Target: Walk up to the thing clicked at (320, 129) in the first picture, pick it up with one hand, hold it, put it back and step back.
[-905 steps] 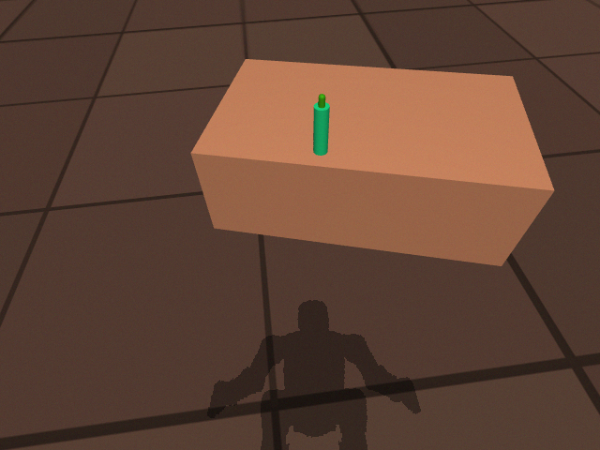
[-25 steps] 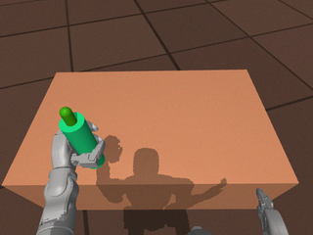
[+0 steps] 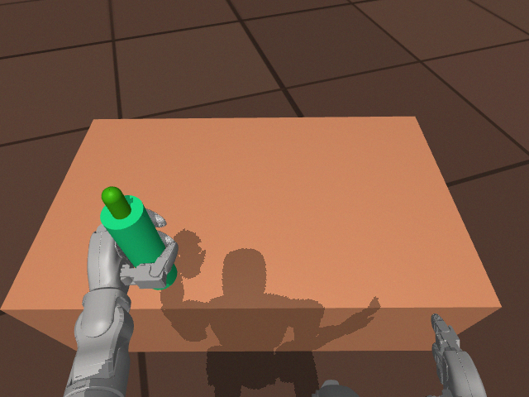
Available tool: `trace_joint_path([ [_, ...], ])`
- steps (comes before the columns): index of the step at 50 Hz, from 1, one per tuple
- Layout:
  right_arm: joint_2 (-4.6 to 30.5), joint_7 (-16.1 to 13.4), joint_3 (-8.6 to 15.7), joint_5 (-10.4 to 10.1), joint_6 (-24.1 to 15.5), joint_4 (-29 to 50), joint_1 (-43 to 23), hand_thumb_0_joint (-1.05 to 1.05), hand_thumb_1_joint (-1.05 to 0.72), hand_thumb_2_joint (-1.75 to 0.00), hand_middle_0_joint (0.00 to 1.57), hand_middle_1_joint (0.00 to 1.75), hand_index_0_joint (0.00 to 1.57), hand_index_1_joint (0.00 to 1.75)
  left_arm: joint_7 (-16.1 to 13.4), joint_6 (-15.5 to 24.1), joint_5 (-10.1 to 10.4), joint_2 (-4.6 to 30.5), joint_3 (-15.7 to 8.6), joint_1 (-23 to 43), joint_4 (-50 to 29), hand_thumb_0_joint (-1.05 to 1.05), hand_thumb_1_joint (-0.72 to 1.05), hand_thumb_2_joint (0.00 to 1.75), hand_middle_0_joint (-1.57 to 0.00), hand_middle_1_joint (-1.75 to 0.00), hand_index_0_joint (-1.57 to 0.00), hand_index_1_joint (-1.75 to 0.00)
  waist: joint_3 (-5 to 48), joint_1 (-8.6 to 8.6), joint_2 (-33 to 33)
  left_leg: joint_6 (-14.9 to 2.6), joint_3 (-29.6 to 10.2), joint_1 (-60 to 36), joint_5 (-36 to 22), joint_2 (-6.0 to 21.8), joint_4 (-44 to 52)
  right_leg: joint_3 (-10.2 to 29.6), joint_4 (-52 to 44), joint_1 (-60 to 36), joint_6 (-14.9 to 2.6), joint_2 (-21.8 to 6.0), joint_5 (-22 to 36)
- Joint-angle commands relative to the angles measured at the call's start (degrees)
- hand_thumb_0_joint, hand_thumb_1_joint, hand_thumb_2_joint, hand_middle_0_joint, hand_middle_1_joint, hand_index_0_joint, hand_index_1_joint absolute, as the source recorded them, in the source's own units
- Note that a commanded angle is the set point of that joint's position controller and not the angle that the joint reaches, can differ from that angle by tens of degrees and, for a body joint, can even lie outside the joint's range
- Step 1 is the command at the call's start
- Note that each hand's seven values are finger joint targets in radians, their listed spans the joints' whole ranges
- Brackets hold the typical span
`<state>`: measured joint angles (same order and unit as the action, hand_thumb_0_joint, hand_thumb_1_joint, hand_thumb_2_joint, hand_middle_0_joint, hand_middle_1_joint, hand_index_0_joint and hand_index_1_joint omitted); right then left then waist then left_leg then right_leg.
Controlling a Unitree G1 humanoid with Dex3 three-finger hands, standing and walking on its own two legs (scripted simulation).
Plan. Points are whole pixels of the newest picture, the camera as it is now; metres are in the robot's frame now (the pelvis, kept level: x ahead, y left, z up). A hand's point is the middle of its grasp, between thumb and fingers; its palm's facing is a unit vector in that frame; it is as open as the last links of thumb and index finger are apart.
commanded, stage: crouch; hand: left
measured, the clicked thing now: (140, 241) +0.32 +0.18 +0.08
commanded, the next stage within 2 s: lower in 1.42 s
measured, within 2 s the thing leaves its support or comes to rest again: neither
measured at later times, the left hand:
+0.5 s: hand (163, 247) +0.36 +0.18 -0.01, palm faces +0.12 -0.99 +0.02, open 7.1 cm
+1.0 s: hand (175, 242) +0.42 +0.18 -0.09, palm faces +0.10 -0.99 +0.01, open 7.1 cm
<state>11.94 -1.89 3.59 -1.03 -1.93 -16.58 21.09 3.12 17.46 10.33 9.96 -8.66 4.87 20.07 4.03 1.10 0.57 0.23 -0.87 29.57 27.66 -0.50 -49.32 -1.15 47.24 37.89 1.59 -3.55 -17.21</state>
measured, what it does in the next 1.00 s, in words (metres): lowers itself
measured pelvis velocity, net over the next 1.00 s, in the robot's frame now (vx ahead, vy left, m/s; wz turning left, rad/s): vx -0.03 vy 0.01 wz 0.00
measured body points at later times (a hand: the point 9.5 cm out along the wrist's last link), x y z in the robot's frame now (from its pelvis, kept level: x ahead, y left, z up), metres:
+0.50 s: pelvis -0.01 +0.00 -0.02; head +0.08 +0.03 +0.42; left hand +0.35 +0.23 -0.01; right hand +0.15 -0.25 -0.05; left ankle -0.03 +0.12 -0.70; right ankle +0.06 -0.14 -0.70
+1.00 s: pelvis -0.03 +0.01 -0.08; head +0.12 +0.05 +0.35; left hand +0.41 +0.24 -0.09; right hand +0.14 -0.25 -0.05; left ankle -0.03 +0.12 -0.70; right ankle +0.06 -0.14 -0.70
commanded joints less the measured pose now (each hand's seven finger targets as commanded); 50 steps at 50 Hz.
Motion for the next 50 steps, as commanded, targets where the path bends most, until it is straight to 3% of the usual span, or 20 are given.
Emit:
trace_joint_path([
  [1,9.6,-0.8,5.6,-0.4,-3.3,8.8,0.3,0.00,0.55,-0.05,0.05,0.05,0.05,0.05,-0.4,4.4,0.6,8.7,-2.6,16.8,-16.1,0.00,0.36,1.37,-1.40,-1.52,-1.42,-1.53,15.1,0.89,-0.6,0.37,0.5,0.8,-14.0,-0.5,9.2,-1.1,-4.9,-15.9,-2.03,1.6,8.9],
  [2,7.7,-0.5,3.8,-0.4,-3.3,8.5,-0.6,0.00,0.54,-0.06,0.05,0.05,0.05,0.05,-0.5,4.2,0.4,7.9,-1.7,16.9,-16.1,0.00,0.33,1.39,-1.38,-1.53,-1.40,-1.54,13.6,-0.21,-1.6,0.59,0.3,1.5,-13.6,-0.5,9.7,-1.3,-5.0,-15.4,-2.11,1.6,8.0],
  [3,9.2,-0.6,5.3,-0.4,-3.3,8.0,-0.4,0.00,0.54,-0.05,0.05,0.05,0.05,0.05,-0.6,3.9,0.3,7.4,-1.4,15.2,-15.1,0.00,0.27,1.31,-1.41,-1.48,-1.43,-1.48,13.7,0.55,-1.5,0.57,0.3,0.9,-13.5,-0.5,9.7,-1.2,-4.9,-15.3,-2.06,1.7,8.1],
  [5,7.1,-0.4,3.1,-0.6,-3.6,8.9,-1.7,0.00,0.55,-0.05,0.05,0.05,0.05,0.05,-0.5,3.1,0.1,5.6,0.0,14.2,-12.7,0.00,0.31,1.32,-1.44,-1.50,-1.46,-1.50,11.7,0.29,-0.3,0.72,-0.1,1.9,-13.9,-0.1,10.0,-1.5,-4.8,-14.6,-2.11,1.9,8.0],
  [6,5.7,-0.2,2.0,-0.7,-3.3,7.7,-0.2,0.00,0.55,-0.05,0.05,0.05,0.05,0.05,-0.4,2.7,0.1,5.4,-0.7,12.0,-9.0,0.00,0.29,1.32,-1.45,-1.51,-1.47,-1.51,11.1,0.51,1.5,0.26,0.2,3.0,-12.6,-0.3,9.6,-1.4,-5.3,-14.7,-1.94,1.9,7.3],
  [7,8.1,-0.4,3.4,-0.8,-3.7,13.7,-2.6,0.00,0.56,-0.05,0.05,0.05,0.05,0.05,-0.2,3.1,0.7,6.1,-1.5,14.3,-11.4,0.00,0.28,1.34,-1.46,-1.52,-1.47,-1.53,13.9,1.25,4.3,0.00,0.2,2.5,-13.5,-0.3,9.2,-1.4,-5.5,-16.1,-1.80,1.8,8.4],
  [10,5.6,-0.1,0.6,-0.6,-3.6,11.5,-1.2,0.00,0.56,-0.05,0.05,0.05,0.05,0.05,0.1,3.4,0.6,6.5,-2.0,15.4,-8.2,0.00,0.31,1.38,-1.47,-1.56,-1.49,-1.56,10.7,0.37,3.2,-0.04,0.7,5.0,-12.8,-0.5,8.8,-1.2,-5.4,-14.9,-1.93,1.5,7.6],
  [12,8.3,-0.1,3.5,-0.5,-3.7,13.1,-1.5,0.00,0.56,-0.05,0.05,0.05,0.05,0.05,0.0,4.4,0.4,8.1,-3.7,16.6,-7.0,0.00,0.33,1.36,-1.45,-1.53,-1.47,-1.53,11.1,0.94,3.2,-0.02,0.7,5.1,-11.8,-0.6,8.7,-1.0,-5.0,-13.8,-1.94,1.5,6.7],
  [14,6.9,0.3,2.4,-0.1,-3.6,10.7,2.1,0.00,0.57,-0.05,0.05,0.05,0.05,0.05,0.0,5.6,0.0,8.9,-4.6,19.0,-5.3,0.00,0.37,1.37,-1.44,-1.51,-1.45,-1.52,12.1,1.32,0.6,0.18,1.1,4.8,-12.5,-0.8,7.6,-0.6,-4.1,-12.9,-2.04,1.2,7.7],
  [15,8.4,0.3,3.7,0.0,-3.8,12.3,0.6,0.00,0.57,-0.05,0.05,0.05,0.05,0.05,0.1,6.5,0.3,9.7,-5.7,20.8,-4.3,0.00,0.38,1.36,-1.42,-1.50,-1.44,-1.51,12.3,1.73,0.6,0.23,0.9,5.9,-12.1,-0.6,7.1,-0.6,-3.6,-11.7,-2.14,1.3,7.2],
  [16,7.8,0.4,3.4,0.3,-4.1,11.8,1.4,0.00,0.56,-0.05,0.05,0.05,0.05,0.05,0.4,7.5,0.2,8.5,-4.2,23.5,-3.8,0.00,0.38,1.35,-1.41,-1.49,-1.43,-1.49,13.4,2.74,0.3,0.21,1.0,5.7,-12.6,-0.7,6.0,-0.3,-3.0,-11.3,-2.07,1.1,8.2],
  [19,7.7,0.8,3.3,0.7,-5.1,13.8,1.5,0.00,0.56,-0.05,0.05,0.05,0.05,0.05,1.0,10.2,-0.2,9.0,-5.2,26.9,2.4,0.00,0.36,1.34,-1.41,-1.48,-1.42,-1.48,15.1,4.61,1.6,-0.05,1.0,8.0,-12.8,-0.7,3.0,0.2,-1.0,-8.5,-2.06,1.0,9.6],
  [20,6.3,1.0,1.7,0.9,-5.3,13.8,0.3,0.00,0.56,-0.05,0.05,0.05,0.05,0.05,1.3,11.3,-0.4,8.7,-4.3,29.3,4.2,0.00,0.36,1.34,-1.41,-1.48,-1.43,-1.49,14.2,4.23,0.3,0.02,0.8,9.5,-11.5,-0.8,2.2,0.1,-0.3,-6.4,-2.11,1.0,8.1],
  [28,10.6,2.3,4.3,2.4,-5.6,21.9,4.8,0.00,0.55,-0.05,0.05,0.05,0.05,0.05,3.1,17.2,-1.1,16.1,-9.8,36.7,15.2,0.00,0.40,1.36,-1.46,-1.54,-1.48,-1.53,26.2,6.33,-2.8,0.95,-0.2,13.5,-13.8,-0.9,-3.5,0.1,5.8,-3.9,-2.84,1.3,9.9],
  [29,10.3,2.5,3.8,2.6,-5.6,22.3,5.0,0.00,0.55,-0.05,0.05,0.05,0.05,0.05,3.5,17.8,-1.3,15.6,-9.1,38.3,14.4,0.00,0.39,1.35,-1.44,-1.52,-1.46,-1.52,27.5,5.99,-4.0,1.21,0.0,14.3,-15.2,-1.1,-4.3,0.2,6.9,-4.1,-3.06,1.3,11.5],
  [30,10.2,2.8,3.4,2.6,-5.4,22.9,5.8,0.00,0.55,-0.05,0.05,0.05,0.05,0.05,3.6,18.0,-1.5,17.5,-10.9,37.5,17.8,0.00,0.38,1.34,-1.44,-1.52,-1.46,-1.51,27.7,6.02,-4.2,1.50,-0.3,14.9,-16.5,-0.8,-4.9,-0.2,7.9,-3.2,-3.23,1.4,12.0],
  [34,10.7,3.2,3.7,2.9,-5.6,27.2,3.4,0.00,0.55,-0.05,0.05,0.05,0.05,0.05,3.5,19.6,-1.7,16.0,-10.4,41.1,20.4,0.00,0.41,1.33,-1.45,-1.51,-1.47,-1.51,29.9,6.76,-4.4,1.43,-0.8,19.1,-15.1,-0.9,-7.4,-0.4,10.5,-1.3,-3.37,1.7,11.0],
  [43,13.2,3.6,6.9,3.1,-4.9,31.5,7.2,0.00,0.56,-0.04,0.05,0.05,0.05,0.05,2.3,21.1,-3.2,18.8,-13.0,44.1,26.0,0.00,0.39,1.36,-1.46,-1.55,-1.49,-1.54,30.9,9.67,-4.8,1.46,-1.7,22.6,-12.6,-0.6,-10.8,-1.4,14.7,5.8,-3.42,2.8,7.3],
  [47,12.9,3.8,6.7,3.3,-4.8,34.0,8.8,0.00,0.56,-0.05,0.05,0.05,0.05,0.05,1.9,21.4,-4.2,19.6,-12.6,47.8,24.8,0.00,0.42,1.34,-1.45,-1.52,-1.47,-1.51,32.6,10.97,-6.0,1.28,-1.3,23.7,-12.0,-0.9,-12.7,-1.1,15.8,7.1,-3.32,2.8,7.3],
  [50,12.0,3.9,6.0,3.3,-4.8,32.5,8.2,0.00,0.55,-0.05,0.05,0.05,0.05,0.05,2.2,21.7,-4.5,20.7,-12.5,50.0,24.5,0.00,0.38,1.33,-1.43,-1.50,-1.45,-1.50,31.7,10.60,-9.2,1.49,-1.6,23.8,-11.7,-0.9,-13.7,-1.1,17.1,10.6,-3.52,2.8,6.1],
])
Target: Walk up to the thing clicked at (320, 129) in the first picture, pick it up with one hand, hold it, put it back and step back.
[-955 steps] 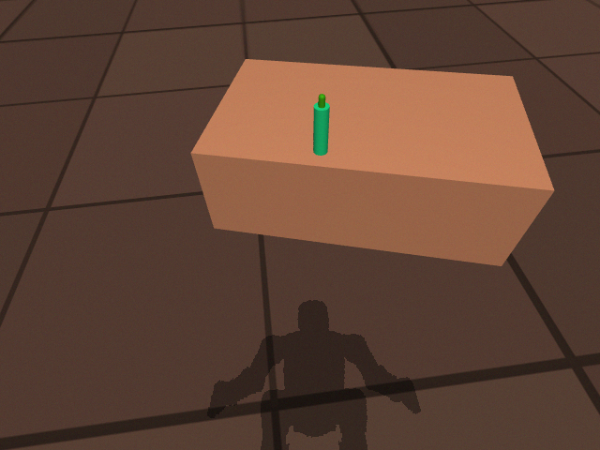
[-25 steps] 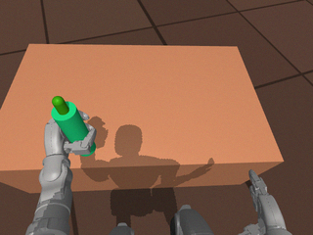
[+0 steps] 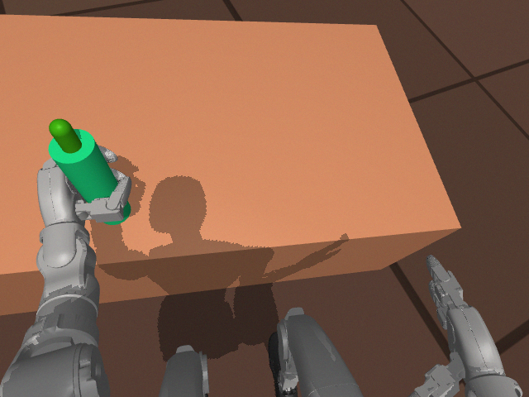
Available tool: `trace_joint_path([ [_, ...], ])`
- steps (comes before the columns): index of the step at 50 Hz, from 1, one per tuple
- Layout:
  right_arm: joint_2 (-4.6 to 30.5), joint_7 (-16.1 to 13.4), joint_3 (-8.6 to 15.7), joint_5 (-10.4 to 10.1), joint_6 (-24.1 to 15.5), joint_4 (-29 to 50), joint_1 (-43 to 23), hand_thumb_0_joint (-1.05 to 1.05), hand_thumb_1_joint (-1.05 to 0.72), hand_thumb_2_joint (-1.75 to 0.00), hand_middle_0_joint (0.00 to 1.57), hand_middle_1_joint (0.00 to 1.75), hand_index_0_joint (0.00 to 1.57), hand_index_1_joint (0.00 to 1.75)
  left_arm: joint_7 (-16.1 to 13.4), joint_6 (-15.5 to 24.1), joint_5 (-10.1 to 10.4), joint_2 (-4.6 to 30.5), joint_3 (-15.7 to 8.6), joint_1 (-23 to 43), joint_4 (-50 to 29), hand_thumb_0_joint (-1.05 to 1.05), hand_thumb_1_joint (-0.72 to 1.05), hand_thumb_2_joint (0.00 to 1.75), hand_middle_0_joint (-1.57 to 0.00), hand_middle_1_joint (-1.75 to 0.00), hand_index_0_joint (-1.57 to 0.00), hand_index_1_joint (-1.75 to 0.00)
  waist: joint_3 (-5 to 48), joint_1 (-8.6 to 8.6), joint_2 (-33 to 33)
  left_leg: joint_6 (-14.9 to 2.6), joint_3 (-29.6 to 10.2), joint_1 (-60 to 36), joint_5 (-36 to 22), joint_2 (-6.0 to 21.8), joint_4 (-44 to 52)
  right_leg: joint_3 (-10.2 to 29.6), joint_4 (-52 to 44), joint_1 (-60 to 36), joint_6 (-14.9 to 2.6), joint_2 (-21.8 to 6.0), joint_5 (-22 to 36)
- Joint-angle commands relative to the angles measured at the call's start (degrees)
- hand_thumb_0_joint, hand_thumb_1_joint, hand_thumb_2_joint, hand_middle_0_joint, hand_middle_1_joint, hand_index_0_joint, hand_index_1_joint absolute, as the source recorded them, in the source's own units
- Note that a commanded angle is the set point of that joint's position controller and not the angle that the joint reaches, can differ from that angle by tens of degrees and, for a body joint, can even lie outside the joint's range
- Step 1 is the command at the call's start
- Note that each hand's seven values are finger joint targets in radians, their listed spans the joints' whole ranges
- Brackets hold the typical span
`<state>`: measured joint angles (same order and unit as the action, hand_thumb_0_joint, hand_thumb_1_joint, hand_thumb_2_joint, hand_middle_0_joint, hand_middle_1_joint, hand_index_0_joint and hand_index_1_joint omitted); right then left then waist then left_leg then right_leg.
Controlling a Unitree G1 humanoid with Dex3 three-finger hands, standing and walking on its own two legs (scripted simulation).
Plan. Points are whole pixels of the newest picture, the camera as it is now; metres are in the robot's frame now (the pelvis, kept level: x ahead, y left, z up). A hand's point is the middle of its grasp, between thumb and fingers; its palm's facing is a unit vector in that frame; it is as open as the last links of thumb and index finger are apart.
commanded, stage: crouch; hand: left
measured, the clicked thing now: (92, 176) +0.45 +0.19 +0.01
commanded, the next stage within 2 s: lower in 0.42 s
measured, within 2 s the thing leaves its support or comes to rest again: neither
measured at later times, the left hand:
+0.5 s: hand (111, 179) +0.47 +0.18 -0.04, palm faces +0.12 -0.99 +0.01, open 7.1 cm
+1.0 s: hand (120, 192) +0.48 +0.18 -0.10, palm faces +0.10 -0.99 -0.01, open 7.1 cm
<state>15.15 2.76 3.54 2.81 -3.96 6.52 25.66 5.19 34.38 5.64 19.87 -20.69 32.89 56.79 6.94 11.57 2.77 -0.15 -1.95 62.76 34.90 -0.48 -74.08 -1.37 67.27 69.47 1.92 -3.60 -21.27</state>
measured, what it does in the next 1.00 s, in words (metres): lowers itself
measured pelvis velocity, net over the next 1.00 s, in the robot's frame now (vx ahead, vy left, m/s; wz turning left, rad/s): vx -0.01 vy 0.00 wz -0.01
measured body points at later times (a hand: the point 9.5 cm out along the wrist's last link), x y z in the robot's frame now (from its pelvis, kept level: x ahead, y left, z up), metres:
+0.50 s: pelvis -0.01 -0.01 -0.02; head +0.16 +0.04 +0.39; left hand +0.46 +0.23 -0.04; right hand +0.16 -0.27 +0.02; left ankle +0.00 +0.11 -0.62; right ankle +0.09 -0.15 -0.62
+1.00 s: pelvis -0.01 +0.00 -0.06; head +0.18 +0.06 +0.35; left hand +0.47 +0.23 -0.10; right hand +0.16 -0.26 +0.02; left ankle +0.00 +0.11 -0.62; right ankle +0.09 -0.15 -0.62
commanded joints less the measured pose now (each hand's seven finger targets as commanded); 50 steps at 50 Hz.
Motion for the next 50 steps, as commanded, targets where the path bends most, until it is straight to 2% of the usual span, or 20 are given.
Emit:
trace_joint_path([
  [1,9.1,-0.7,6.0,-0.4,-2.8,11.2,3.7,0.00,0.55,-0.05,0.05,0.05,0.05,0.05,-0.1,4.7,0.1,10.8,-0.4,22.7,-12.5,0.00,0.39,1.34,-1.42,-1.50,-1.44,-1.49,30.0,0.48,-11.6,1.94,-0.6,-9.8,-19.5,-0.8,10.7,-1.0,-2.7,-20.7,-3.93,2.9,10.4],
  [5,9.6,-0.6,6.3,-0.2,-2.4,10.5,4.2,0.00,0.56,-0.05,0.05,0.05,0.05,0.05,-0.3,4.3,-0.2,12.9,-2.2,22.1,-10.3,0.00,0.36,1.33,-1.40,-1.48,-1.42,-1.48,30.2,0.09,-13.4,2.44,-1.0,-8.9,-22.8,-0.6,9.4,-1.2,-0.7,-19.5,-4.25,3.0,12.3],
  [6,10.2,-0.6,7.2,-0.3,-2.4,10.8,4.0,0.00,0.56,-0.05,0.05,0.05,0.05,0.05,-0.3,3.9,-0.2,12.8,-2.4,21.4,-8.6,0.00,0.39,1.34,-1.41,-1.49,-1.43,-1.48,30.1,0.31,-12.8,2.27,-1.0,-8.6,-22.9,-0.7,8.9,-1.0,-0.6,-19.3,-4.22,3.0,12.4],
  [8,9.5,-0.4,6.4,-0.2,-2.2,11.8,4.2,0.00,0.56,-0.05,0.05,0.05,0.05,0.05,-0.2,4.0,-0.3,13.2,-3.0,21.8,-8.7,0.00,0.38,1.36,-1.41,-1.51,-1.43,-1.50,31.2,0.96,-12.4,2.01,-0.8,-6.8,-22.7,-0.8,7.8,-0.8,-0.1,-20.4,-4.07,2.9,13.2],
  [10,9.7,-0.4,6.3,-0.4,-2.3,15.1,3.3,0.00,0.55,-0.05,0.05,0.05,0.05,0.05,-0.3,3.8,-0.6,13.4,-3.1,20.5,-7.8,0.00,0.34,1.36,-1.42,-1.52,-1.44,-1.51,32.1,0.85,-10.5,1.51,-0.1,-4.3,-20.3,-1.3,7.7,-0.2,-0.2,-23.4,-3.87,2.6,13.2],
  [14,10.0,-0.7,6.8,-0.6,-2.2,16.7,4.8,0.00,0.56,-0.05,0.05,0.05,0.05,0.05,-0.1,4.2,0.1,15.0,-4.4,23.3,-8.7,0.00,0.33,1.36,-1.43,-1.53,-1.46,-1.53,33.1,2.66,-8.9,0.54,0.5,-1.4,-15.3,-1.6,6.9,0.7,-1.2,-24.9,-3.24,2.4,10.4],
  [15,9.4,-0.7,6.1,-0.9,-2.1,15.5,4.5,0.00,0.56,-0.05,0.05,0.05,0.05,0.05,0.1,4.1,0.3,15.1,-4.7,23.1,-7.6,0.00,0.34,1.37,-1.44,-1.53,-1.46,-1.53,30.4,1.91,-8.0,0.45,0.3,-0.3,-13.7,-1.5,7.4,0.3,-1.2,-23.0,-3.22,2.6,8.1],
  [17,9.6,-0.9,6.2,-0.8,-2.3,17.0,4.9,0.00,0.55,-0.05,0.05,0.05,0.05,0.05,0.3,4.3,0.2,15.5,-4.5,23.6,-8.0,0.00,0.33,1.36,-1.43,-1.53,-1.45,-1.52,31.5,2.71,-9.8,0.76,0.1,-2.0,-15.3,-1.4,7.1,0.1,-0.5,-21.7,-3.41,2.7,8.9],
  [18,10.5,-1.0,7.5,-0.9,-2.3,16.5,6.1,0.00,0.55,-0.05,0.05,0.05,0.05,0.05,0.5,4.2,-0.1,15.6,-4.5,22.8,-7.6,0.00,0.35,1.36,-1.43,-1.52,-1.45,-1.51,32.3,3.22,-10.3,0.82,0.2,-2.6,-17.0,-1.3,6.5,0.2,-0.3,-21.5,-3.49,2.7,10.7],
  [20,10.5,-0.9,7.0,-0.9,-2.4,17.6,6.3,0.00,0.55,-0.05,0.05,0.05,0.05,0.05,0.8,4.5,-0.2,16.3,-4.8,24.1,-8.2,0.00,0.34,1.34,-1.40,-1.50,-1.42,-1.49,32.4,3.23,-11.4,1.23,-0.1,-3.3,-18.6,-1.2,6.2,-0.1,0.5,-20.3,-3.74,2.9,11.6],
  [24,10.0,-0.8,6.8,-0.8,-2.6,18.2,5.7,0.00,0.55,-0.05,0.05,0.05,0.05,0.05,0.8,4.4,-0.2,16.2,-4.7,24.9,-7.1,0.00,0.33,1.34,-1.40,-1.49,-1.42,-1.49,31.1,3.73,-11.9,0.93,0.2,-1.8,-16.2,-1.5,5.7,0.3,0.4,-19.8,-3.54,2.6,10.0],
  [26,10.1,-0.8,6.8,-0.9,-2.7,18.9,4.8,0.00,0.56,-0.05,0.05,0.05,0.05,0.05,0.8,4.5,-0.4,16.7,-4.4,25.2,-7.9,0.00,0.31,1.34,-1.38,-1.48,-1.40,-1.48,31.4,3.14,-12.5,0.92,0.1,-2.5,-15.4,-1.6,5.6,0.3,0.4,-18.8,-3.59,2.7,8.7],
  [30,10.5,-0.7,7.6,-0.7,-2.9,18.8,5.5,0.00,0.55,-0.05,0.05,0.05,0.05,0.05,0.4,4.4,-1.7,17.0,-4.2,23.6,-4.4,0.00,0.33,1.37,-1.42,-1.55,-1.44,-1.55,29.3,4.56,-12.0,0.62,0.2,0.5,-13.5,-1.5,4.5,0.5,0.8,-17.3,-3.45,2.6,7.3],
  [33,10.7,-0.4,6.8,-0.7,-2.9,20.4,5.6,0.00,0.55,-0.05,0.05,0.05,0.05,0.05,0.2,4.6,-1.9,16.9,-4.8,22.0,-1.6,0.00,0.30,1.36,-1.43,-1.57,-1.46,-1.55,30.0,4.70,-10.9,0.73,-0.3,2.0,-15.8,-1.4,3.6,-0.2,2.4,-16.5,-3.74,2.9,9.5],
  [36,11.3,-0.2,7.3,-0.7,-3.0,21.1,6.1,0.00,0.55,-0.05,0.05,0.05,0.05,0.05,0.5,5.7,-0.9,18.9,-6.3,23.6,-4.1,0.00,0.30,1.37,-1.44,-1.58,-1.47,-1.57,34.2,4.76,-12.2,0.86,-0.5,1.0,-19.1,-1.4,2.4,-0.3,3.9,-17.7,-3.83,2.9,12.6],
  [40,11.9,-0.2,8.4,-0.5,-3.2,21.5,6.7,0.00,0.55,-0.05,0.05,0.05,0.05,0.05,-0.3,7.2,-1.8,20.6,-6.8,25.3,-5.0,0.00,0.33,1.39,-1.44,-1.58,-1.47,-1.57,35.3,5.92,-13.9,0.64,-0.2,2.9,-17.2,-1.6,1.0,0.5,5.1,-17.2,-3.71,2.6,11.7],
  [41,11.1,-0.1,7.5,-0.6,-3.2,21.3,6.3,0.00,0.54,-0.05,0.05,0.05,0.05,0.05,-0.5,7.5,-2.0,20.4,-6.1,26.4,-5.0,0.00,0.30,1.37,-1.42,-1.56,-1.45,-1.56,34.4,5.64,-14.2,0.72,-0.3,3.1,-16.5,-1.7,0.9,0.4,5.4,-15.9,-3.75,2.7,10.6],
  [45,11.4,0.2,7.7,-0.5,-3.4,22.6,6.4,0.00,0.54,-0.05,0.05,0.05,0.05,0.05,-0.5,7.9,-2.5,19.9,-5.2,26.5,-4.7,0.00,0.32,1.37,-1.43,-1.56,-1.45,-1.55,33.7,6.67,-16.6,1.11,-0.9,1.6,-16.3,-1.3,0.3,-0.4,6.3,-11.8,-3.97,3.0,9.4],
  [47,12.5,0.2,9.0,-0.5,-3.3,22.4,7.1,0.00,0.55,-0.05,0.05,0.05,0.05,0.05,-0.4,7.9,-3.1,21.0,-5.5,26.2,-5.3,0.00,0.35,1.38,-1.43,-1.57,-1.45,-1.56,34.9,6.70,-18.5,1.53,-1.2,-0.5,-19.0,-1.0,-0.1,-0.8,7.2,-10.3,-4.21,3.1,10.8],
  [50,12.4,0.7,8.9,-0.7,-3.1,23.2,6.9,0.00,0.55,-0.05,0.05,0.05,0.05,0.05,-0.6,7.4,-3.2,20.5,-5.5,24.9,-4.4,0.00,0.30,1.36,-1.42,-1.56,-1.45,-1.55,35.4,6.46,-18.9,1.72,-1.4,-0.5,-21.2,-0.9,-1.1,-1.2,8.5,-9.5,-4.33,3.2,12.2],
])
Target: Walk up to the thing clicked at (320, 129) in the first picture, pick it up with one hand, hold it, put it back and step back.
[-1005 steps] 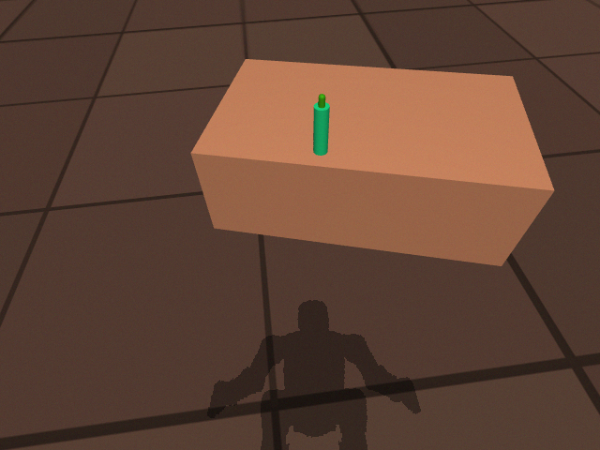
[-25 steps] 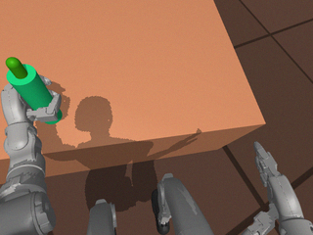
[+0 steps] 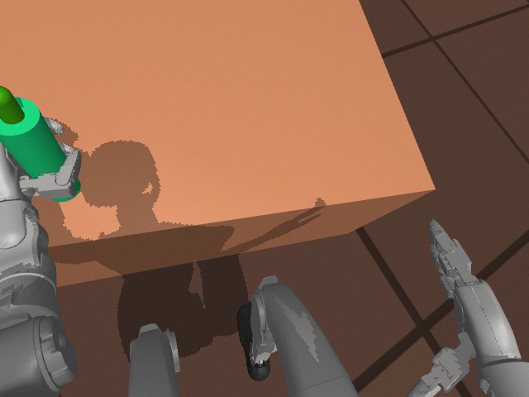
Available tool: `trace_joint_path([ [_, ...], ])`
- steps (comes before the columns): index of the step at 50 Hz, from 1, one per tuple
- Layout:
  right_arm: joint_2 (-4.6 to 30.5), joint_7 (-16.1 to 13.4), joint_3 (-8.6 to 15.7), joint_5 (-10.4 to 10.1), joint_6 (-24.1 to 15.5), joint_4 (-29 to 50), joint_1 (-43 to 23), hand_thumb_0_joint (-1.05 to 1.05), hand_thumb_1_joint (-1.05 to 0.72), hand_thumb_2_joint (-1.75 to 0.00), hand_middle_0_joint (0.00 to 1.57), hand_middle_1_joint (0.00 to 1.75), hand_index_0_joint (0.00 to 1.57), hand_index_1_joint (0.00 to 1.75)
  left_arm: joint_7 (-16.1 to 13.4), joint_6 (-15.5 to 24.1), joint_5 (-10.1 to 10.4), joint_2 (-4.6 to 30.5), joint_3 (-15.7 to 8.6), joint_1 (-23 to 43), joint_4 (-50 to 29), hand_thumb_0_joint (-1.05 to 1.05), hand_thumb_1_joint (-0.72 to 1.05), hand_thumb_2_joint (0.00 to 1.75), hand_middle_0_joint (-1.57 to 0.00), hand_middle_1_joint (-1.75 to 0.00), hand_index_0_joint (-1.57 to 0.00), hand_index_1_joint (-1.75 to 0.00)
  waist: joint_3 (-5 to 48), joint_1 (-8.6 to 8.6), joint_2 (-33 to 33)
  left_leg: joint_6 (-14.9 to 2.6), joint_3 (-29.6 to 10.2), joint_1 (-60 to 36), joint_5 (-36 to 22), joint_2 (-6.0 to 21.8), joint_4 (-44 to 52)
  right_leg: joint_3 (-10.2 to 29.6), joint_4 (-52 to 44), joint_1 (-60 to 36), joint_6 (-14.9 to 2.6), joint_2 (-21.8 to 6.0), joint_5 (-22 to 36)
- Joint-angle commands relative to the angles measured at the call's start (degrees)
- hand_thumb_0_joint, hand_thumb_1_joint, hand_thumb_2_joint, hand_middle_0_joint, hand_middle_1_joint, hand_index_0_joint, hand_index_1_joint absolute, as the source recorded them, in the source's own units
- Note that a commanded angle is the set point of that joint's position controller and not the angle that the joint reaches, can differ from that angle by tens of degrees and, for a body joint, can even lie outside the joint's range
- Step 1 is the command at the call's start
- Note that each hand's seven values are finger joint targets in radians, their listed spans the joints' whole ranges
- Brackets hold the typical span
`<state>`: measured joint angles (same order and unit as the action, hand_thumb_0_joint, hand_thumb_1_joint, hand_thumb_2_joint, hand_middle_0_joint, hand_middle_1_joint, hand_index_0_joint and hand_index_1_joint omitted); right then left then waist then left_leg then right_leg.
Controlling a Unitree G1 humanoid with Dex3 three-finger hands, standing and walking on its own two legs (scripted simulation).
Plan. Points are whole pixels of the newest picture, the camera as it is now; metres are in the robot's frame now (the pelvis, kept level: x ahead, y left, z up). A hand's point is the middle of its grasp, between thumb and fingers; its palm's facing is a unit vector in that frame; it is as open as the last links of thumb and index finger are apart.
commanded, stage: lower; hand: left
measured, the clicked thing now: (36, 149) +0.49 +0.20 -0.02
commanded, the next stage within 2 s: loosen in 0.70 s
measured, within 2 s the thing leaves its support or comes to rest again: neither
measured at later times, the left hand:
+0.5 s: hand (61, 166) +0.50 +0.19 -0.09, palm faces +0.13 -0.99 -0.02, open 7.1 cm
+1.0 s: hand (63, 169) +0.50 +0.19 -0.10, palm faces +0.14 -0.99 +0.00, open 7.3 cm
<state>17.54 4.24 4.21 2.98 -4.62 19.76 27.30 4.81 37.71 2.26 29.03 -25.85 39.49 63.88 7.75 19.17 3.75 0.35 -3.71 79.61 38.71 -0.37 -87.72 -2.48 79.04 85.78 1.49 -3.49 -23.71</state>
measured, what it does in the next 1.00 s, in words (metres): stands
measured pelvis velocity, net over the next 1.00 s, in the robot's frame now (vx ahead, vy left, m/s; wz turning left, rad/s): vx -0.02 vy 0.00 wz -0.01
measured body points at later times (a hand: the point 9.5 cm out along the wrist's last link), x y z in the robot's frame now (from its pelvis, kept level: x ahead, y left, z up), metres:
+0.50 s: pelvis -0.01 +0.00 -0.02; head +0.20 +0.07 +0.37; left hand +0.48 +0.24 -0.08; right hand +0.17 -0.25 +0.07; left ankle +0.01 +0.12 -0.57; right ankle +0.11 -0.14 -0.57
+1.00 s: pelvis -0.02 +0.00 -0.04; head +0.19 +0.08 +0.35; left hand +0.49 +0.24 -0.09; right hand +0.16 -0.25 +0.07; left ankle +0.01 +0.12 -0.57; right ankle +0.11 -0.14 -0.57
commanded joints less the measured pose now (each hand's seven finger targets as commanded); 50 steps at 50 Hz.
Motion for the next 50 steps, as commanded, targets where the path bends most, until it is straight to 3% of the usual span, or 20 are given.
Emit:
trace_joint_path([
  [1,10.0,-0.8,8.4,-0.9,-2.5,10.1,5.0,0.00,0.54,-0.05,0.05,0.05,0.05,0.05,-0.5,3.8,0.3,11.0,-0.3,18.4,-10.6,0.00,0.29,1.36,-1.42,-1.56,-1.45,-1.55,33.7,-0.97,-19.4,1.19,0.3,-16.7,-23.7,-1.0,12.5,-0.1,-3.3,-25.2,-3.87,3.1,13.6],
  [5,10.4,-0.7,9.1,-0.8,-2.2,10.4,4.8,0.00,0.55,-0.05,0.05,0.05,0.05,0.05,-1.8,3.5,-0.3,11.0,-0.2,18.7,-10.9,0.00,0.33,1.37,-1.41,-1.56,-1.44,-1.55,31.9,-0.52,-20.3,1.26,0.2,-14.9,-20.1,-0.9,12.9,-0.5,-3.2,-23.0,-3.92,3.2,9.9],
  [8,9.5,-0.5,8.0,-0.9,-2.3,10.9,4.8,0.00,0.55,-0.05,0.05,0.05,0.05,0.05,-2.0,4.0,-0.3,10.4,0.6,20.0,-11.6,0.00,0.35,1.37,-1.43,-1.57,-1.46,-1.56,33.2,0.05,-19.5,1.02,0.3,-14.6,-21.7,-0.9,11.5,-0.4,-2.5,-23.3,-3.76,3.2,11.6],
  [11,11.0,-0.7,9.4,-0.8,-2.2,12.4,4.4,0.00,0.55,-0.05,0.05,0.05,0.05,0.05,-2.8,4.0,-0.9,12.2,-1.0,19.0,-10.5,0.00,0.32,1.38,-1.42,-1.58,-1.45,-1.56,35.2,0.29,-17.3,0.58,0.5,-12.0,-22.0,-1.1,10.6,-0.1,-1.8,-26.0,-3.56,3.1,13.4],
  [14,10.1,-0.6,8.8,-1.0,-2.0,11.4,4.7,0.00,0.55,-0.05,0.05,0.05,0.05,0.05,-3.3,4.4,-0.4,11.9,-1.3,19.1,-9.8,0.00,0.33,1.39,-1.41,-1.57,-1.44,-1.56,33.3,0.27,-18.2,0.60,0.6,-11.2,-20.2,-1.2,10.4,0.0,-1.6,-24.1,-3.53,3.0,11.5],
  [17,10.9,-0.6,9.3,-0.9,-2.0,12.6,4.6,0.00,0.56,-0.05,0.05,0.05,0.05,0.05,-3.6,4.6,-1.7,14.0,-1.6,19.1,-9.6,0.00,0.33,1.39,-1.42,-1.57,-1.44,-1.56,32.7,0.40,-17.8,0.41,0.9,-9.1,-17.0,-1.4,10.4,0.2,-1.7,-24.3,-3.40,3.0,9.1],
  [18,10.9,-0.6,9.5,-0.9,-1.9,12.3,4.7,0.00,0.56,-0.05,0.05,0.05,0.05,0.05,-3.5,4.6,-1.9,12.9,-0.7,19.5,-9.4,0.00,0.32,1.39,-1.42,-1.58,-1.45,-1.57,32.3,0.68,-18.5,0.64,0.6,-10.2,-16.5,-1.3,10.7,-0.1,-1.6,-22.3,-3.54,3.1,8.3],
  [22,10.9,-0.5,9.2,-1.1,-2.0,14.3,5.4,0.00,0.55,-0.05,0.05,0.05,0.05,0.05,-3.0,4.5,-1.6,14.0,-1.5,20.4,-10.3,0.00,0.31,1.36,-1.40,-1.55,-1.43,-1.54,35.0,1.35,-18.9,0.59,0.8,-9.8,-18.6,-1.5,9.5,0.1,-0.9,-24.2,-3.46,2.9,10.9],
  [23,10.5,-0.4,8.7,-1.1,-2.0,13.3,5.6,0.00,0.56,-0.05,0.05,0.05,0.05,0.05,-2.9,4.5,-1.3,13.3,-1.2,20.1,-10.0,0.00,0.32,1.35,-1.40,-1.55,-1.43,-1.53,34.9,1.11,-19.8,0.76,0.9,-9.9,-19.4,-1.5,9.5,0.0,-0.6,-24.2,-3.49,2.8,11.5],
  [25,11.5,-0.5,10.4,-1.3,-1.9,13.8,5.2,0.00,0.55,-0.05,0.05,0.05,0.05,0.05,-3.1,4.2,-1.5,13.9,-1.3,20.6,-10.4,0.00,0.31,1.35,-1.39,-1.54,-1.42,-1.53,34.7,1.32,-20.1,0.60,1.0,-10.0,-18.0,-1.5,9.2,0.2,-0.7,-22.9,-3.45,2.8,10.1],
  [28,10.8,-0.4,9.3,-1.2,-2.1,14.5,5.1,0.00,0.55,-0.05,0.05,0.05,0.05,0.05,-3.3,4.4,-2.0,13.5,-0.6,20.4,-10.5,0.00,0.36,1.35,-1.38,-1.52,-1.41,-1.51,34.1,1.51,-21.4,0.99,0.6,-10.8,-19.3,-1.3,9.0,-0.3,-0.1,-21.2,-3.69,2.9,10.6],
  [32,11.1,-0.2,10.0,-1.3,-1.9,12.6,5.9,0.00,0.56,-0.05,0.05,0.05,0.05,0.05,-3.2,4.1,-2.3,13.0,-0.2,20.0,-9.3,0.00,0.33,1.34,-1.38,-1.52,-1.41,-1.51,33.5,1.80,-21.8,1.17,0.4,-11.6,-21.3,-1.1,8.4,-0.6,0.6,-19.3,-3.84,3.0,11.7],
  [35,10.9,0.0,9.7,-1.2,-2.0,13.5,5.5,0.00,0.55,-0.05,0.05,0.05,0.05,0.05,-3.7,4.0,-2.3,13.1,-0.4,20.0,-8.5,0.00,0.33,1.33,-1.38,-1.52,-1.41,-1.51,33.9,2.17,-20.1,0.73,0.6,-9.1,-20.0,-1.3,7.6,-0.4,0.6,-20.8,-3.62,3.0,11.5],
  [36,11.4,-0.1,10.1,-1.4,-2.1,14.2,4.9,0.00,0.56,-0.05,0.05,0.05,0.05,0.05,-3.9,4.3,-2.3,14.6,-1.2,20.2,-9.5,0.00,0.33,1.33,-1.38,-1.52,-1.40,-1.50,34.0,1.76,-20.2,0.60,0.8,-8.5,-18.7,-1.5,7.6,-0.1,0.7,-21.2,-3.53,2.8,10.6],
  [37,11.1,-0.1,9.9,-1.1,-2.2,14.0,4.7,0.00,0.56,-0.05,0.05,0.05,0.05,0.05,-3.9,4.3,-2.4,13.6,-0.7,20.8,-8.9,0.00,0.33,1.34,-1.37,-1.52,-1.40,-1.51,34.2,2.54,-20.6,0.60,0.8,-8.4,-19.1,-1.5,7.3,-0.2,0.6,-21.0,-3.51,2.9,11.1],
  [40,11.1,0.0,10.1,-1.5,-2.1,14.2,5.0,0.00,0.56,-0.05,0.05,0.05,0.05,0.05,-4.3,4.2,-2.9,13.1,0.1,19.8,-7.0,0.00,0.34,1.35,-1.39,-1.53,-1.42,-1.51,31.6,2.75,-20.0,0.50,0.7,-7.0,-15.7,-1.5,7.9,-0.4,0.3,-19.2,-3.52,2.9,8.0],
  [41,11.1,0.0,10.0,-1.5,-2.1,13.8,5.0,0.00,0.56,-0.04,0.05,0.05,0.05,0.05,-4.2,4.3,-2.9,13.1,0.1,20.3,-6.3,0.00,0.35,1.28,-1.46,-1.52,-1.50,-1.50,30.9,2.93,-19.3,0.37,0.6,-6.4,-14.9,-1.5,7.8,-0.4,0.2,-18.5,-3.44,2.9,7.2],
  [44,12.0,-0.2,10.8,-1.8,-2.4,15.9,4.9,0.00,0.56,-0.03,0.05,0.05,0.05,0.05,-4.0,4.4,-1.6,13.6,-1.0,20.5,-8.0,0.00,0.14,1.04,-1.32,-1.34,-1.37,-1.29,34.6,3.02,-18.9,0.22,0.9,-6.9,-15.6,-1.5,7.3,-0.2,0.4,-20.9,-3.26,2.9,8.4],
  [46,12.0,-0.1,10.8,-2.0,-2.4,15.7,5.1,0.00,0.55,-0.03,0.05,0.05,0.05,0.05,-3.7,4.3,-1.0,13.1,-0.9,20.9,-7.6,0.00,0.05,0.91,-1.26,-1.26,-1.31,-1.22,33.5,2.99,-19.4,0.38,0.6,-7.3,-14.9,-1.5,7.5,-0.4,0.5,-19.4,-3.33,2.9,7.3],
  [50,11.3,0.0,10.5,-2.1,-2.4,14.9,6.3,0.00,0.54,-0.03,0.05,0.05,0.05,0.05,-3.5,4.3,-1.8,13.6,-0.4,21.2,-8.4,0.00,-0.11,0.75,-1.18,-1.13,-1.23,-1.09,33.0,3.08,-20.8,0.61,0.6,-7.4,-14.9,-1.6,7.7,-0.6,0.9,-18.6,-3.46,2.8,7.1],
])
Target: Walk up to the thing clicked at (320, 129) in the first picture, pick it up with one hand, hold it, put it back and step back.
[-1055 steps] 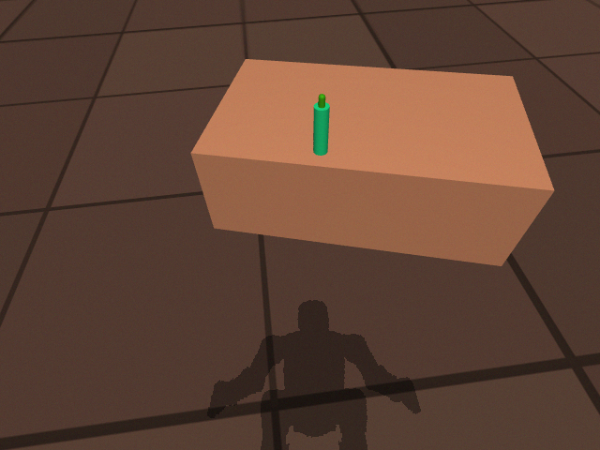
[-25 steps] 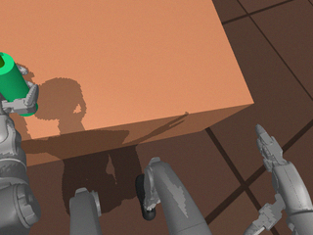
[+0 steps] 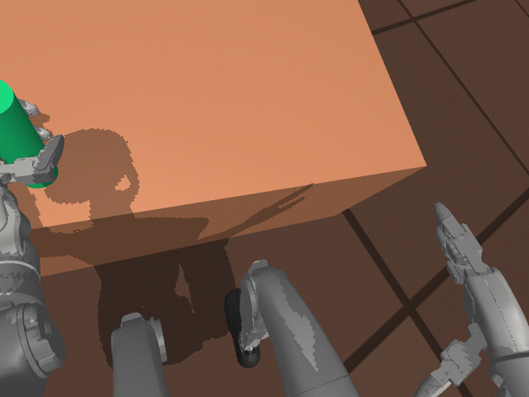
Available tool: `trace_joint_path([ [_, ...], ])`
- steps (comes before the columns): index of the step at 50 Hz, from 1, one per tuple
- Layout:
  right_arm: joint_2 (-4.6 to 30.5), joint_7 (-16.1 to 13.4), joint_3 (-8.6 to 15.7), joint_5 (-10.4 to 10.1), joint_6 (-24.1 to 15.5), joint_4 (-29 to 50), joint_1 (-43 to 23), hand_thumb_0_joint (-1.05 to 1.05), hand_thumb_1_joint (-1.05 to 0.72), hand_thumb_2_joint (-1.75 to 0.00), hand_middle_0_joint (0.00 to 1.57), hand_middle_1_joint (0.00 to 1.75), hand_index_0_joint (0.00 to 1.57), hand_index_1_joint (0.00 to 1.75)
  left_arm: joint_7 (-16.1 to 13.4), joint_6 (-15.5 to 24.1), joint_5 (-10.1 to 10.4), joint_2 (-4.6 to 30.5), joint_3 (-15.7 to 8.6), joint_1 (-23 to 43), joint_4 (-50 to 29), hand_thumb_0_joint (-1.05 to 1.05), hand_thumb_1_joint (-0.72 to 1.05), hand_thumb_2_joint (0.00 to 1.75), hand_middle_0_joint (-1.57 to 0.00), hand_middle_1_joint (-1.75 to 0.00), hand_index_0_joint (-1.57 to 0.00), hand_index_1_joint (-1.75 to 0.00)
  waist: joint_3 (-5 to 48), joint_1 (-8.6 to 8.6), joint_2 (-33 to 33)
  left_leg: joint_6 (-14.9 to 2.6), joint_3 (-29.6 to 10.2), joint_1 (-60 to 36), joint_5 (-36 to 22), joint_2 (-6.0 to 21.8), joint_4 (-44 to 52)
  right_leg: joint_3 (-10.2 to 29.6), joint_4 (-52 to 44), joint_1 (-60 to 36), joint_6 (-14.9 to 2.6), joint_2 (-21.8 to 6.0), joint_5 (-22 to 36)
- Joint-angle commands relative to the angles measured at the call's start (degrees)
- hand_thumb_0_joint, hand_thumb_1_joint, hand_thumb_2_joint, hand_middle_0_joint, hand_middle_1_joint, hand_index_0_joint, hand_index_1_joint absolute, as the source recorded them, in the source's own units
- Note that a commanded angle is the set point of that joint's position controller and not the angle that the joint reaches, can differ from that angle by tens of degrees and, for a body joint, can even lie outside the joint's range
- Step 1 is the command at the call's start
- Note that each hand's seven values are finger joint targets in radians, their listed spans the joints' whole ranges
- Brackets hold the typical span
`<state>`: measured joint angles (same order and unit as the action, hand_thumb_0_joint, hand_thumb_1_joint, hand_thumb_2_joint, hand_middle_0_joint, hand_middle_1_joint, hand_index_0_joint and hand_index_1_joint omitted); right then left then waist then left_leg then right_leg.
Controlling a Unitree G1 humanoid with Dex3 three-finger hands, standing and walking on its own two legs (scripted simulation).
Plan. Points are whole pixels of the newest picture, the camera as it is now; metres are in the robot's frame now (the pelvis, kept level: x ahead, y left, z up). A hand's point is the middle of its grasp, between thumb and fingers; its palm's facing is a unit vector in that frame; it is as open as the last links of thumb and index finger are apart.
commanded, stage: open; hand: left
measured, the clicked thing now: (10, 133) +0.52 +0.19 -0.03
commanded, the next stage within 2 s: withdraw in 0.48 s
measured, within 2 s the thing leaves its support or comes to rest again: rests again in 1.66 s
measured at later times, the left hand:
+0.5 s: hand (30, 141) +0.52 +0.18 -0.06, palm faces +0.14 -0.99 -0.01, open 11.8 cm
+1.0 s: hand out of the picture +0.55 +0.24 +0.05, palm faces +0.17 -0.98 -0.04, open 15.6 cm
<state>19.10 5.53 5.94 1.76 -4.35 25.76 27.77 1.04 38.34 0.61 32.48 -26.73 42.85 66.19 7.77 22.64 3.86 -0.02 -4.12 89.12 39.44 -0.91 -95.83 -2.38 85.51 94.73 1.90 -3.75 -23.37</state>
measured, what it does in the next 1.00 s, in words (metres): stands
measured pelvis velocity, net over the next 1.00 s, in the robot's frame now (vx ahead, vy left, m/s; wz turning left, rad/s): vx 0.01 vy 0.00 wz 0.00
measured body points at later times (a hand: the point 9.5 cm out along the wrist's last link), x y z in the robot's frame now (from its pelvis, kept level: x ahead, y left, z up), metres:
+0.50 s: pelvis +0.00 +0.00 +0.00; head +0.21 +0.08 +0.39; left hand +0.51 +0.24 -0.06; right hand +0.18 -0.25 +0.11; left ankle +0.03 +0.11 -0.53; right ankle +0.13 -0.15 -0.53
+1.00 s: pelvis +0.01 +0.00 +0.04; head +0.19 +0.07 +0.44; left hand +0.53 +0.29 +0.06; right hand +0.17 -0.27 +0.13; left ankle +0.03 +0.11 -0.53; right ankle +0.13 -0.15 -0.53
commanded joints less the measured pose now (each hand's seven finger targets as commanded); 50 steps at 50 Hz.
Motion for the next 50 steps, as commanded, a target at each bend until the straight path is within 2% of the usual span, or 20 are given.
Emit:
trace_joint_path([
  [1,9.7,-1.3,8.5,-0.9,-2.6,9.6,5.0,0.00,0.54,-0.03,0.05,0.05,0.05,0.05,0.5,3.6,-0.4,10.0,0.9,18.4,-11.1,0.00,-0.14,0.71,-1.16,-1.09,-1.20,-1.05,33.3,-0.59,-20.7,1.09,0.8,-17.8,-15.9,-1.0,15.9,-0.8,-5.5,-26.8,-3.96,3.1,6.7],
  [9,10.3,-1.3,9.0,-1.0,-2.7,9.0,4.9,0.00,0.54,-0.04,0.05,0.05,0.05,0.05,0.1,2.9,0.2,10.7,0.2,19.3,-11.8,0.00,-0.34,0.47,-0.81,-0.74,-0.84,-0.71,33.3,-0.58,-22.6,1.45,0.6,-19.3,-18.3,-0.8,15.5,-1.1,-4.8,-25.9,-4.16,3.1,8.4],
  [16,9.8,-1.4,8.8,-1.2,-2.8,9.5,4.4,0.00,0.54,-0.04,0.05,0.05,0.05,0.05,-0.2,3.1,-0.2,12.0,-0.7,18.3,-11.3,0.00,-0.35,0.46,-0.72,-0.67,-0.74,-0.65,34.4,-0.95,-21.2,0.88,1.3,-16.7,-16.7,-1.2,15.1,-0.4,-4.9,-28.6,-3.83,2.9,8.0],
  [19,9.7,-1.4,9.0,-1.0,-2.6,9.0,5.2,0.00,0.54,-0.05,0.05,0.05,0.05,0.05,0.2,2.8,-0.2,9.9,0.3,17.7,-10.6,0.00,-0.35,0.44,-0.66,-0.61,-0.68,-0.60,33.9,-0.71,-19.9,0.70,1.4,-16.1,-15.9,-1.2,15.0,-0.1,-5.4,-28.4,-3.72,3.0,7.6],
  [22,10.5,-1.5,9.3,-1.2,-2.9,9.8,4.5,0.00,0.53,-0.05,0.05,0.05,0.05,0.05,0.1,2.7,-0.1,12.7,-1.5,17.5,-11.4,0.00,-0.38,0.39,-0.60,-0.55,-0.62,-0.54,34.6,-1.14,-20.8,0.84,1.4,-16.6,-18.0,-1.2,14.7,-0.3,-4.9,-29.0,-3.85,3.0,9.4],
  [24,9.2,-1.3,8.4,-1.2,-2.8,9.2,4.9,0.00,0.54,-0.05,0.05,0.05,0.05,0.05,0.4,2.6,0.1,9.2,0.9,18.5,-11.4,0.00,-0.41,0.36,-0.56,-0.51,-0.58,-0.50,33.0,-0.46,-20.7,0.75,1.4,-16.2,-16.5,-1.2,15.1,-0.2,-5.4,-28.0,-3.77,3.0,8.1],
  [25,9.8,-1.4,8.8,-1.3,-2.7,9.3,4.8,0.00,0.53,-0.05,0.05,0.05,0.05,0.05,0.2,2.6,0.1,10.9,-0.5,18.6,-11.5,0.00,-0.42,0.34,-0.54,-0.50,-0.56,-0.49,32.6,-0.44,-20.5,0.81,1.2,-16.2,-15.8,-1.2,15.4,-0.6,-5.6,-27.0,-3.84,3.1,7.0],
  [29,10.1,-1.5,9.1,-1.4,-2.9,9.8,4.5,0.00,0.54,-0.05,0.05,0.05,0.05,0.05,0.4,2.8,0.0,11.3,-0.4,18.2,-11.8,0.00,-0.44,0.29,-0.48,-0.43,-0.50,-0.41,33.7,-0.75,-20.9,0.88,1.0,-17.6,-15.6,-1.0,15.6,-0.6,-5.4,-27.1,-3.86,3.0,6.6],
  [30,9.8,-1.5,9.1,-1.5,-2.9,10.1,4.4,0.00,0.55,-0.04,0.05,0.05,0.05,0.05,0.4,2.7,0.1,8.8,1.4,19.0,-11.4,0.00,-0.43,0.29,-0.40,-0.40,-0.42,-0.38,33.5,-0.20,-19.8,0.73,0.9,-17.5,-14.6,-1.0,15.6,-0.6,-5.5,-26.5,-3.79,3.1,5.9],
  [34,11.4,-1.9,10.1,-1.5,-2.6,11.2,4.9,0.00,0.54,-0.05,0.05,0.05,0.05,0.05,0.3,3.1,-0.1,16.7,-2.5,22.3,-16.8,0.00,-0.48,0.24,-0.29,-0.32,-0.31,-0.31,38.3,-1.42,-23.6,1.38,1.0,-21.3,-19.0,-1.0,15.7,-0.4,-5.1,-29.0,-4.06,3.0,9.3],
  [37,10.9,-2.1,10.2,-1.6,-1.7,9.0,6.6,0.00,0.54,-0.05,0.05,0.05,0.05,0.05,1.4,1.8,0.2,16.8,-2.3,22.5,-17.5,0.00,-0.46,0.24,-0.27,-0.29,-0.28,-0.28,39.0,-1.83,-25.0,1.60,1.2,-23.7,-19.9,-1.0,16.4,0.0,-5.8,-30.1,-4.09,3.0,10.2],
  [38,11.2,-2.2,11.0,-2.1,-1.5,9.2,6.4,0.00,0.53,-0.05,0.05,0.05,0.05,0.05,2.0,1.1,0.2,18.4,-2.8,21.9,-18.1,0.00,-0.45,0.22,-0.25,-0.28,-0.27,-0.27,39.0,-2.28,-25.9,1.70,1.3,-24.8,-20.0,-1.0,16.9,0.3,-5.9,-30.4,-4.11,3.0,10.1],
  [39,11.7,-2.5,10.9,-1.9,-1.5,9.0,5.7,0.00,0.54,-0.05,0.05,0.05,0.05,0.05,2.2,1.1,0.2,23.6,-5.9,24.6,-23.3,0.00,-0.44,0.24,-0.25,-0.28,-0.26,-0.27,40.8,-3.59,-29.2,2.06,1.5,-27.3,-21.9,-0.9,17.3,0.5,-5.9,-30.9,-4.31,2.9,10.9],
  [41,11.3,-2.7,10.9,-1.8,-1.2,8.3,5.8,0.00,0.53,-0.05,0.05,0.05,0.05,0.05,3.2,-1.1,0.3,22.8,-5.7,23.8,-22.9,0.00,-0.43,0.25,-0.27,-0.29,-0.28,-0.29,41.5,-3.83,-30.1,2.19,1.7,-29.4,-23.6,-0.8,18.2,0.5,-7.0,-32.8,-4.43,3.0,12.0],
  [42,9.7,-2.6,9.4,-1.8,-0.8,4.7,6.7,0.00,0.53,-0.05,0.05,0.05,0.05,0.05,4.1,-2.7,1.0,18.6,-3.1,22.4,-19.8,0.00,-0.43,0.25,-0.28,-0.30,-0.29,-0.30,36.9,-3.82,-28.7,2.22,1.3,-28.5,-22.0,-0.8,19.4,0.2,-8.0,-31.6,-4.43,3.1,10.2],
  [44,10.4,-3.1,9.9,-2.3,-0.8,5.2,4.7,0.00,0.53,-0.05,0.05,0.05,0.05,0.05,5.0,-5.2,1.6,20.4,-3.9,22.5,-21.2,0.00,-0.41,0.25,-0.27,-0.29,-0.28,-0.28,36.5,-4.91,-28.4,2.11,1.4,-30.2,-22.3,-0.6,20.8,0.4,-9.6,-32.9,-4.39,3.1,10.0],
  [45,10.9,-3.4,9.0,-2.1,-0.8,7.1,3.6,0.00,0.53,-0.05,0.05,0.05,0.05,0.05,5.7,-6.9,1.4,19.2,-2.8,22.0,-19.5,0.00,-0.41,0.23,-0.26,-0.27,-0.27,-0.27,36.4,-4.43,-26.7,2.10,1.2,-31.0,-23.1,-0.2,21.5,0.2,-10.8,-33.6,-4.35,3.3,10.6],
  [47,10.5,-3.8,7.7,-2.2,-0.1,5.1,4.1,0.00,0.54,-0.05,0.05,0.05,0.05,0.05,6.4,-9.3,1.4,20.9,-2.7,22.8,-19.4,0.00,-0.42,0.20,-0.25,-0.25,-0.26,-0.24,33.7,-5.78,-25.4,2.13,1.2,-30.9,-22.4,0.0,23.4,0.2,-12.3,-34.8,-4.17,3.3,10.0],
  [48,9.0,-4.0,6.1,-2.1,0.3,2.9,4.5,0.00,0.54,-0.05,0.05,0.05,0.05,0.05,6.9,-10.5,1.7,19.2,-1.9,23.2,-17.0,0.00,-0.43,0.19,-0.23,-0.23,-0.24,-0.22,30.9,-5.26,-23.6,1.85,1.3,-29.0,-21.9,0.0,23.7,0.3,-13.3,-35.0,-3.95,3.2,10.0],
  [50,9.6,-4.5,6.0,-2.4,0.3,3.5,2.5,0.00,0.55,-0.05,0.05,0.05,0.05,0.05,7.6,-12.1,2.9,18.9,-2.4,21.9,-14.7,0.00,-0.41,0.14,-0.18,-0.18,-0.20,-0.16,28.3,-5.77,-19.4,1.51,1.0,-27.4,-21.0,0.2,25.2,0.1,-15.0,-36.8,-3.60,3.3,9.6],
])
